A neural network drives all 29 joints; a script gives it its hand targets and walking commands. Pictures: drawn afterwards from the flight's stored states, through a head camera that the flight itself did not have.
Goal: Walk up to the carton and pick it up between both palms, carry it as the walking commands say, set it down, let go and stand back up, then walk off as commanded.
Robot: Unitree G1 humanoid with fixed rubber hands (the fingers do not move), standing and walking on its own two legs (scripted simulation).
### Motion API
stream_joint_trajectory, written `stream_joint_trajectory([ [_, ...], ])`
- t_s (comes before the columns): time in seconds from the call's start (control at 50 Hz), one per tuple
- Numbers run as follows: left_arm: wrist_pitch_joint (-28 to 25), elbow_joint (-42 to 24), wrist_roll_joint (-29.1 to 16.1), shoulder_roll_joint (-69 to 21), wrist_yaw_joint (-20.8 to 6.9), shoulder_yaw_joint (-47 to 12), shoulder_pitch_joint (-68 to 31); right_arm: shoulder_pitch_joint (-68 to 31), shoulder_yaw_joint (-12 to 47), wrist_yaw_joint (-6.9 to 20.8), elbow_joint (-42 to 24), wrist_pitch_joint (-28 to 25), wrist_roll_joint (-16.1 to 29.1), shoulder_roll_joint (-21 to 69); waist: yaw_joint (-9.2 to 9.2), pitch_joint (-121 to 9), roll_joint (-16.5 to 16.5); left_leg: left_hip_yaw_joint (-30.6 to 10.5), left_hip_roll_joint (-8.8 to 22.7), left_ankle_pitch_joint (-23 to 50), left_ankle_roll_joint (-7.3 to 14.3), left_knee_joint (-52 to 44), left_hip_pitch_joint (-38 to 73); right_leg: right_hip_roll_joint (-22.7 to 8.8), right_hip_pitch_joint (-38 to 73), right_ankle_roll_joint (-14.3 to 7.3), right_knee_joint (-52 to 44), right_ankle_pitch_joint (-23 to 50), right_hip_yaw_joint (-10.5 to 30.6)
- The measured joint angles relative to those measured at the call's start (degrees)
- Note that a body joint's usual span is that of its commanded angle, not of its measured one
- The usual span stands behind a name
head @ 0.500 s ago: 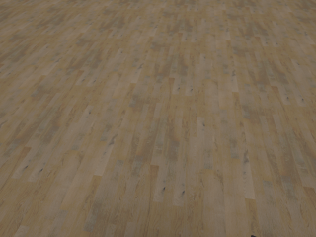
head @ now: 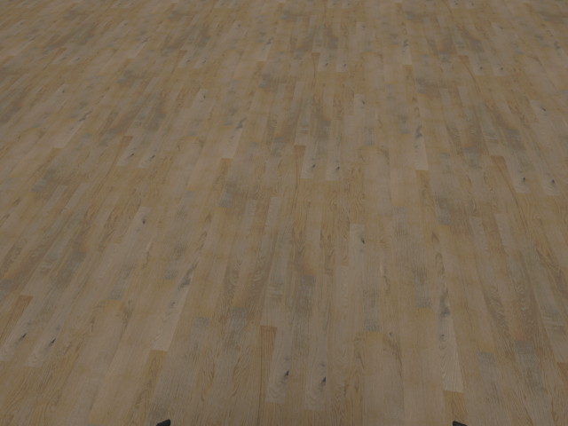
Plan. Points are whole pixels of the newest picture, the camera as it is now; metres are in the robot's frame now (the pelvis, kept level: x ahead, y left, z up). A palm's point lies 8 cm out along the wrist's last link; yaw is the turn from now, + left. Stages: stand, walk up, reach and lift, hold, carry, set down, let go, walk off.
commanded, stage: stand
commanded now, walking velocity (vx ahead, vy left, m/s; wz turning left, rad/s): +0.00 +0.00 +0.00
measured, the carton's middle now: out of the picture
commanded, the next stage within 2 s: none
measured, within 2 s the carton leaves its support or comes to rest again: neither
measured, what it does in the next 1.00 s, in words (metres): stands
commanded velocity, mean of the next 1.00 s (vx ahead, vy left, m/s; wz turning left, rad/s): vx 0.00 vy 0.00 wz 0.00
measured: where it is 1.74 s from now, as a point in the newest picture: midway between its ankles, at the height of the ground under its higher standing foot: outside the picture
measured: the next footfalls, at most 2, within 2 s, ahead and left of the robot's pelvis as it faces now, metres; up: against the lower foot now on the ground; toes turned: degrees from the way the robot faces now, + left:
none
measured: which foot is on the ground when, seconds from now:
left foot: down 0.00-1.00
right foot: down 0.00-1.00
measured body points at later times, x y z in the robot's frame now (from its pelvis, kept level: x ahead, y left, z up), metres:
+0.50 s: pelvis +0.00 +0.01 +0.00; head +0.02 +0.01 +0.45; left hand +0.09 +0.24 -0.13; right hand +0.09 -0.24 -0.13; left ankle -0.01 +0.14 -0.73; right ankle -0.04 -0.11 -0.73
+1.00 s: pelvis -0.04 +0.01 +0.00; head -0.05 +0.02 +0.45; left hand +0.05 +0.25 -0.13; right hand +0.05 -0.24 -0.12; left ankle -0.01 +0.14 -0.73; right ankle -0.04 -0.11 -0.73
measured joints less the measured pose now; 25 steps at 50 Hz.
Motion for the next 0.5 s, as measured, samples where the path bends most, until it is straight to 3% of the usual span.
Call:
stream_joint_trajectory([
  [0.02, 0.19, 0.24, -0.32, 0.18, 0.03, 0.01, 0.06, 0.0, 0.01, -0.18, 0.07, -0.05, 0.0, 0.22, 0.03, -0.09, -0.53, 0.06, -0.04, 3.21, 0.82, -0.46, 0.13, 0.01, 0.14, 0.27, 0.16, -0.35, 0.08],
  [0.08, 0.31, 0.33, -0.83, 0.59, 0.08, 0.0, 0.01, 0.02, -0.01, -0.56, 0.08, -0.19, 0.0, 0.77, 0.02, -0.31, -1.74, 0.49, -0.04, 0.17, 2.03, 0.36, 0.24, -0.15, 0.17, 0.74, 0.09, -1.26, 0.09],
  [0.14, 0.35, 0.33, -0.71, 0.59, 0.09, 0.0, 0.01, 0.02, 0.0, -1.24, 0.08, -0.23, 0.0, 0.77, 0.01, -0.36, -1.78, 0.5, -0.04, -0.92, 1.91, 0.19, 0.33, -0.14, 0.49, 0.84, -2.53, 2.37, 0.08],
  [0.5, 0.89, 0.34, -0.02, 0.92, 0.37, 0.0, 0.01, 0.02, 0.0, -1.39, 0.09, 0.68, 0.14, 0.77, 0.02, -1.73, -1.77, 0.49, -0.04, -0.07, 2.34, 0.18, 0.61, -0.12, 0.87, 0.84, -2.54, 2.06, 0.08],
])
